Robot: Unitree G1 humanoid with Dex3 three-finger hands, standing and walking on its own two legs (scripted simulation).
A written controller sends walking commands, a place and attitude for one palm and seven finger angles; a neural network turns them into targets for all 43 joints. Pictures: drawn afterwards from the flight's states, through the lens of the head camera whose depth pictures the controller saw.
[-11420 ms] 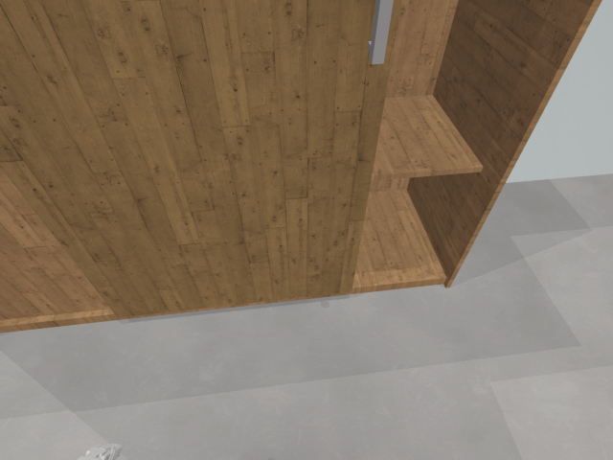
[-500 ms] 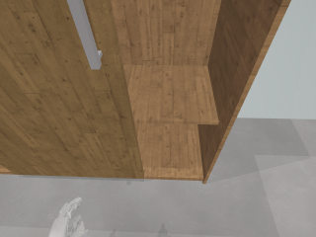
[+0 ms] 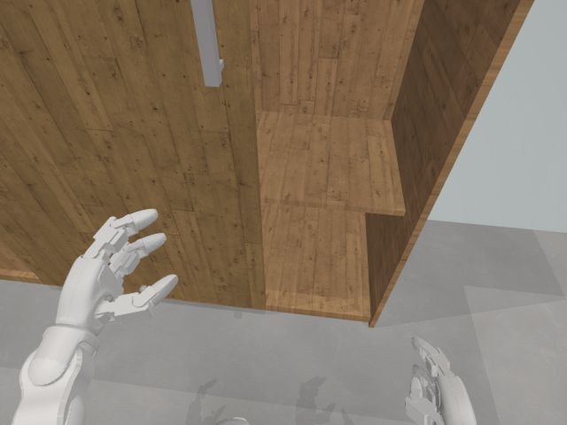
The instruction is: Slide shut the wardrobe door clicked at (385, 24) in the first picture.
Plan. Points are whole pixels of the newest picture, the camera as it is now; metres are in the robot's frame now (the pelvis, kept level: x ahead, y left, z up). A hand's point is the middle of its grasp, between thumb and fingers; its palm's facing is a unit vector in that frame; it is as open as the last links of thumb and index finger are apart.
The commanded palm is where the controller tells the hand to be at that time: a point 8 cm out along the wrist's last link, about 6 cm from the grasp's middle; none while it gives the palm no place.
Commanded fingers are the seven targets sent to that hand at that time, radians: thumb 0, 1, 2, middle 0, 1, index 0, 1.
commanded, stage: raise the hand with hooked fingers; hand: left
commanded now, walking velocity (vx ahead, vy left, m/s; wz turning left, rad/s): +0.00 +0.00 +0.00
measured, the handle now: (209, 20) +0.59 +0.18 +0.29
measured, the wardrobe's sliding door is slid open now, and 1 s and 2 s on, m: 0.38 0.38 0.38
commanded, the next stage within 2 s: move the hooked fingers beside the handle in 1.46 s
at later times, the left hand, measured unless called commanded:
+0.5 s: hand (77, 204) +0.29 +0.26 +0.20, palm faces +0.05 -1.00 -0.08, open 12.8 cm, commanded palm +0.25 +0.30 +0.22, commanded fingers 0.00 -0.45 0.32 -0.30 -1.17 -0.30 -1.17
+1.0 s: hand (4, 98) +0.31 +0.29 +0.31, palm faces +0.07 -0.99 -0.12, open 14.0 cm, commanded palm +0.27 +0.33 +0.31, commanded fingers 0.00 -0.50 0.30 -0.30 -1.20 -0.30 -1.20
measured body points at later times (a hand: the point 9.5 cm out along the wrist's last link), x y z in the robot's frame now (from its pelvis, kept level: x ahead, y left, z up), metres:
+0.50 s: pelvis +0.02 +0.02 +0.03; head +0.00 +0.01 +0.48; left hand +0.28 +0.32 +0.21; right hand +0.23 -0.20 -0.02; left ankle +0.05 +0.14 -0.70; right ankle +0.03 -0.11 -0.70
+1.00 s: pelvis +0.03 +0.01 +0.04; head -0.01 -0.02 +0.49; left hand +0.30 +0.34 +0.32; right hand +0.25 -0.20 -0.02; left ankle +0.05 +0.14 -0.70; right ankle +0.03 -0.11 -0.70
